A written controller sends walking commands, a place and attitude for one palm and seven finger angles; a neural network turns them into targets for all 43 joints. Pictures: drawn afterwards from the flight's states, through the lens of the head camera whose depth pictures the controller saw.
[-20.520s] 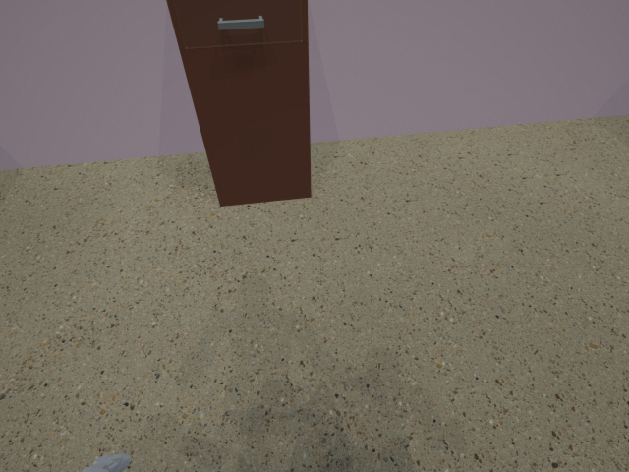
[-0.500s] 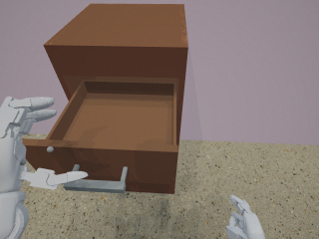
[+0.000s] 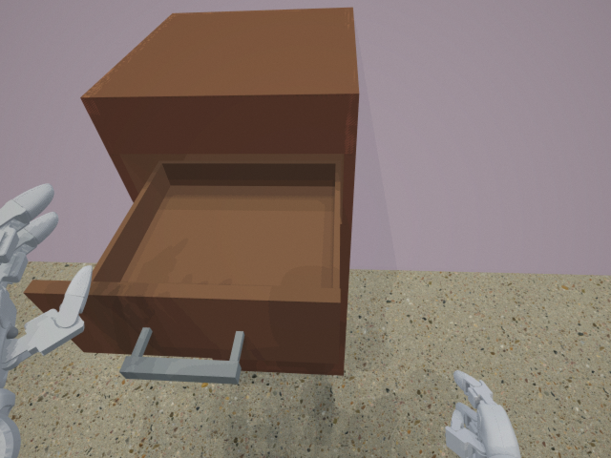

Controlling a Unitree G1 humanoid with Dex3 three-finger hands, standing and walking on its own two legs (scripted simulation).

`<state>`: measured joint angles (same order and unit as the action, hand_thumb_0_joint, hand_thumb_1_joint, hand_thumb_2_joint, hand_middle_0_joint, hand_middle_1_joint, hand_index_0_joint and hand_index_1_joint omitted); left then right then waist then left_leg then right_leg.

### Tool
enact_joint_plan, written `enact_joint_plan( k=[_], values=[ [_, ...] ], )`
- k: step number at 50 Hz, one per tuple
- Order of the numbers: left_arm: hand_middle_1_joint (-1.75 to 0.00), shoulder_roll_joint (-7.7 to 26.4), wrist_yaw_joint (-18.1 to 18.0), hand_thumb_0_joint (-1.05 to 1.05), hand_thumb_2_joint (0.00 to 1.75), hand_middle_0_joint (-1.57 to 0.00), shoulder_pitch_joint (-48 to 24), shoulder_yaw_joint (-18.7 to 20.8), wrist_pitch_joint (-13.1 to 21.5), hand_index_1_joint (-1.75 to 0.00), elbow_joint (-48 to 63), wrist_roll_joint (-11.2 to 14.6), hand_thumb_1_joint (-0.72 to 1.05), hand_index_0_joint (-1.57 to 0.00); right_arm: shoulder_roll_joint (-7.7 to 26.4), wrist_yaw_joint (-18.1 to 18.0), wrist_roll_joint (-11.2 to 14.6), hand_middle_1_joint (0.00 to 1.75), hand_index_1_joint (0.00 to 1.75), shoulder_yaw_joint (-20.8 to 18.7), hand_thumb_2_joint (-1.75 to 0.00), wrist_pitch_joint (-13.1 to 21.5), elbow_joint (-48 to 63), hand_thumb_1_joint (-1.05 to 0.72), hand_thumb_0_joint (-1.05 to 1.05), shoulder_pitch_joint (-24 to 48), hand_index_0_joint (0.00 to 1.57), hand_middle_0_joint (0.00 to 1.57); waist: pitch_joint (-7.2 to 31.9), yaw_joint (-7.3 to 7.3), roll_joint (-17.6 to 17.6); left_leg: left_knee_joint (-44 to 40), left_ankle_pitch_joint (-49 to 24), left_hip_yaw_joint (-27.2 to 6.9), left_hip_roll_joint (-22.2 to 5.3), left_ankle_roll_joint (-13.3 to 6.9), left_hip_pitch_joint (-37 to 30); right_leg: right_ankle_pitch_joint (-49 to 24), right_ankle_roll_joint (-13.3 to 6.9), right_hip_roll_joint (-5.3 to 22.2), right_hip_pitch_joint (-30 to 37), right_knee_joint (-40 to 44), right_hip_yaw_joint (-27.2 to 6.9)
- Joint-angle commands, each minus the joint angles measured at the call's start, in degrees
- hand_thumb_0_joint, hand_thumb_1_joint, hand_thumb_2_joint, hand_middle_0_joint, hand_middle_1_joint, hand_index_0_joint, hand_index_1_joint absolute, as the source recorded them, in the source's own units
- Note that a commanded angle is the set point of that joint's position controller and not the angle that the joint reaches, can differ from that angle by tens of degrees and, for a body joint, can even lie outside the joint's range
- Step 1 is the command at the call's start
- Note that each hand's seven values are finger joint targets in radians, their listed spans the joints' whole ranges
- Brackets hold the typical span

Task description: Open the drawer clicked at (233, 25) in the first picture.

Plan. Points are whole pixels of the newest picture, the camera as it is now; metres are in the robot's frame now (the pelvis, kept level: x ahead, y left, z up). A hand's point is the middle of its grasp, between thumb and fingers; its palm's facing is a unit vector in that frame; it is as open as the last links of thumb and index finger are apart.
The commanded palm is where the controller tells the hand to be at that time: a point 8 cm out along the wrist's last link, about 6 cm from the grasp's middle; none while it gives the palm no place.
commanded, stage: draw the hand back to the body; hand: left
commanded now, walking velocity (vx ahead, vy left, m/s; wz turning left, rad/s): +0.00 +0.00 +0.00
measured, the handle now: (186, 353) +0.23 +0.19 +0.04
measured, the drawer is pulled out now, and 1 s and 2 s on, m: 0.29 0.29 0.29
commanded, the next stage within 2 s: step back with the hand held close in 0.22 s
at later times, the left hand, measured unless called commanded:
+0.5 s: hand (68, 299) +0.19 +0.23 +0.22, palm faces +0.40 -0.77 -0.50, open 7.4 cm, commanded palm +0.12 +0.27 +0.23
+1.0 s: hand out of the picture +0.10 +0.25 +0.22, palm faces +0.43 -0.75 -0.50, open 7.4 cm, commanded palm +0.03 +0.30 +0.23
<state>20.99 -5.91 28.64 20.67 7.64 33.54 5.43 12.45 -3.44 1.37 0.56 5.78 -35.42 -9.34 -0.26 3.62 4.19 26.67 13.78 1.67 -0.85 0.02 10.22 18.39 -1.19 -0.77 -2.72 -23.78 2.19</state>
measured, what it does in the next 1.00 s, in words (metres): shifts its weight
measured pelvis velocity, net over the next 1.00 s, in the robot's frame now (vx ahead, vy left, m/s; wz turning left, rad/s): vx -0.10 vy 0.02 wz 0.01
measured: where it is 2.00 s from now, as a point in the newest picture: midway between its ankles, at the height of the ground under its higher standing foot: outside the picture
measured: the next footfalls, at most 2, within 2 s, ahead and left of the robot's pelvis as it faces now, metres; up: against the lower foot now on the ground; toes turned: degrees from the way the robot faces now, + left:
right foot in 1.44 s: -0.27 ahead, -0.05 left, +0.00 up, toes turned +1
left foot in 1.64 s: -0.16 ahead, +0.13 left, +0.00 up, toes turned +0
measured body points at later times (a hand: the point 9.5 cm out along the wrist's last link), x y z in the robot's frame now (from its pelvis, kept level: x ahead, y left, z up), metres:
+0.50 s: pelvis -0.01 -0.01 +0.00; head +0.00 -0.03 +0.45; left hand +0.16 +0.27 +0.24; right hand +0.18 -0.24 -0.09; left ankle +0.01 +0.12 -0.74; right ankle -0.06 -0.10 -0.74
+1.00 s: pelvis -0.10 +0.02 -0.02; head -0.08 +0.02 +0.43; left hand +0.07 +0.29 +0.24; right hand +0.08 -0.20 -0.09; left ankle +0.01 +0.12 -0.74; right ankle -0.06 -0.10 -0.74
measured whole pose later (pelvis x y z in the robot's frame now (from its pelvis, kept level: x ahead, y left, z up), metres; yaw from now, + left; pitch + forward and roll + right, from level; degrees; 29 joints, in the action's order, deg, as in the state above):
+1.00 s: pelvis -0.10 +0.02 -0.02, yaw +0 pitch +0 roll -2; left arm 26.0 -7.9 31.0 28.5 14.2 40.8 3.2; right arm 11.5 -2.8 1.4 0.7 5.6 -31.5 -11.8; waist -2.2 0.2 2.0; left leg 35.1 10.6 1.4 -1.5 -1.7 26.5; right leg 14.5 -0.2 -0.9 -19.6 -33.8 3.1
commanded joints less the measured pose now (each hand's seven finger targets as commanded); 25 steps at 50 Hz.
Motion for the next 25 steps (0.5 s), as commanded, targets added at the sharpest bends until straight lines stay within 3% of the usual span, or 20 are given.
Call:
enact_joint_plan(
  k=[1, 4, 7, 13, 14, 16, 17, 18, 20, 21, 23, 24, 25],
  values=[
    [-0.30, 9.5, -1.1, 0.00, 0.90, -0.20, -4.8, 6.5, 3.0, -0.30, 11.6, 0.4, 0.90, -0.20, 5.4, -0.4, 0.1, 0.30, 0.30, -1.8, -0.90, 3.1, 9.7, -0.90, 0.00, 7.8, 0.20, 0.20, 5.0, -0.27, -1.7, -2.0, -14.1, -0.8, -1.3, -1.0, -8.1, -19.6, 0.4, 1.7, -7.0, 3.7, 0.3],
    [-0.30, 10.0, -1.3, 0.00, 0.90, -0.20, -5.8, 6.6, 2.9, -0.30, 12.2, 0.2, 0.90, -0.20, 5.4, -0.5, 0.0, 0.30, 0.30, -1.8, -0.90, 3.1, 9.5, -0.90, 0.00, 8.0, 0.20, 0.20, 5.0, -0.21, 0.0, -1.8, -14.0, -0.8, -1.1, -0.9, -8.2, -19.4, 0.2, 1.7, -6.9, 3.9, 0.1],
    [-0.30, 9.5, -1.2, 0.00, 0.90, -0.20, -4.5, 6.7, 2.6, -0.30, 10.2, 0.5, 0.90, -0.20, 5.2, -0.4, 0.0, 0.30, 0.30, -1.7, -0.90, 2.8, 9.6, -0.90, 0.00, 8.0, 0.20, 0.20, 3.8, -0.14, -2.9, -1.9, -13.4, -0.8, -1.2, -1.1, -7.8, -19.3, 0.5, 1.6, -7.5, 4.0, 0.4],
    [-0.30, 9.6, -1.0, 0.00, 0.90, -0.20, -5.1, 6.7, 2.9, -0.30, 11.1, 0.5, 0.90, -0.20, 5.1, -0.4, 0.1, 0.30, 0.30, -1.8, -0.90, 2.6, 9.9, -0.90, 0.00, 8.0, 0.20, 0.20, 4.6, -0.13, -1.4, -1.6, -12.8, -0.5, -1.1, -1.1, -8.0, -19.1, 0.6, 1.9, -7.4, 4.1, 0.1],
    [-0.30, 9.7, -1.0, 0.00, 0.90, -0.20, -5.7, 6.5, 3.0, -0.30, 11.7, 0.4, 0.90, -0.20, 5.2, -0.3, 0.2, 0.30, 0.30, -1.8, -0.90, 2.8, 9.8, -0.90, 0.00, 8.0, 0.20, 0.20, 4.1, -0.15, 0.9, -1.5, -13.0, -0.6, -0.9, -0.9, -7.7, -19.2, 0.3, 1.9, -7.1, 4.2, -0.1],
    [-0.30, 9.9, -1.2, 0.00, 0.90, -0.20, -4.4, 7.0, 3.1, -0.30, 11.1, 0.5, 0.90, -0.20, 5.1, -0.3, 0.1, 0.30, 0.30, -1.9, -0.90, 2.8, 9.9, -0.90, 0.00, 7.9, 0.20, 0.20, 4.6, 0.02, -1.4, -1.6, -13.2, -0.7, -1.1, -1.0, -7.9, -19.4, 0.5, 1.8, -7.1, 4.0, 0.2],
    [-0.30, 19.8, -1.4, 0.00, 0.90, -0.20, -13.7, 16.1, 5.5, -0.30, 16.7, -0.2, 0.90, -0.20, 6.3, 0.0, 0.3, 0.30, 0.30, -1.8, -0.90, 1.8, 11.6, -0.90, 0.00, 4.8, 0.20, 0.20, 0.5, -2.32, -4.0, 1.7, -12.0, -1.6, -2.2, -2.4, -4.1, -26.6, 0.9, 5.3, -12.5, 7.0, -5.8],
    [-0.30, 15.7, -0.7, 0.00, 0.90, -0.20, -8.6, 13.2, 6.0, -0.30, 9.6, -0.5, 0.90, -0.20, 5.2, -0.1, 0.0, 0.30, 0.30, -1.7, -0.90, 0.9, 9.7, -0.90, 0.00, 4.6, 0.20, 0.20, 1.4, -3.03, -8.4, 3.9, -12.1, -1.8, -1.8, -2.4, -3.4, -31.3, 1.1, 6.6, -11.5, 6.8, -5.2],
    [-0.30, 13.3, 0.2, 0.00, 0.90, -0.20, -5.1, 11.2, 6.2, -0.30, 7.9, -0.9, 0.90, -0.20, 5.7, -0.2, 0.3, 0.30, 0.30, -2.2, -0.90, 0.3, 10.8, -0.90, 0.00, 5.4, 0.20, 0.20, 3.4, -3.36, -8.0, 5.2, -15.2, -1.3, -1.6, -2.1, -2.9, -38.8, 1.3, 7.8, -10.0, 4.7, -5.6],
    [-0.30, 11.7, 0.5, 0.00, 0.90, -0.20, -2.9, 10.0, 6.4, -0.30, 7.5, -1.1, 0.90, -0.20, 6.2, 0.0, 0.3, 0.30, 0.30, -2.4, -0.90, -0.3, 11.0, -0.90, 0.00, 5.0, 0.20, 0.20, 5.1, -3.48, -6.3, 5.1, -17.1, -1.1, -1.9, -2.3, -2.8, -39.0, 1.6, 7.8, -8.9, 3.6, -4.8],
    [-0.30, 12.1, 0.4, 0.00, 0.90, -0.20, 0.2, 10.6, 6.3, -0.30, 9.3, -0.9, 0.90, -0.20, 6.7, 0.2, 0.5, 0.30, 0.30, -2.8, -0.90, -1.0, 12.0, -0.90, 0.00, 4.9, 0.20, 0.20, 7.9, -3.30, -4.8, 4.2, -21.4, -1.3, -2.9, -2.3, -2.9, -37.1, 1.8, 7.4, -7.3, 1.6, -3.6],
    [-0.30, 12.5, 0.3, 0.00, 0.90, -0.20, 1.3, 10.9, 6.4, -0.30, 10.3, -0.9, 0.90, -0.20, 6.8, 0.1, 0.6, 0.30, 0.30, -3.0, -0.90, -1.2, 12.3, -0.90, 0.00, 5.4, 0.20, 0.20, 8.9, -3.27, -2.4, 3.8, -23.9, -1.4, -3.2, -2.4, -3.3, -36.5, 1.8, 7.1, -7.2, 1.1, -3.2],
    [-0.30, 12.7, 0.1, 0.00, 0.90, -0.20, 3.2, 11.4, 6.3, -0.30, 11.2, -0.9, 0.90, -0.20, 6.6, 0.2, 0.6, 0.30, 0.30, -3.1, -0.90, -1.6, 12.6, -0.90, 0.00, 5.1, 0.20, 0.20, 9.8, -3.20, -3.0, 3.6, -25.6, -1.6, -3.8, -2.4, -3.5, -35.3, 1.8, 6.7, -7.1, 0.4, -2.9]
  ],
)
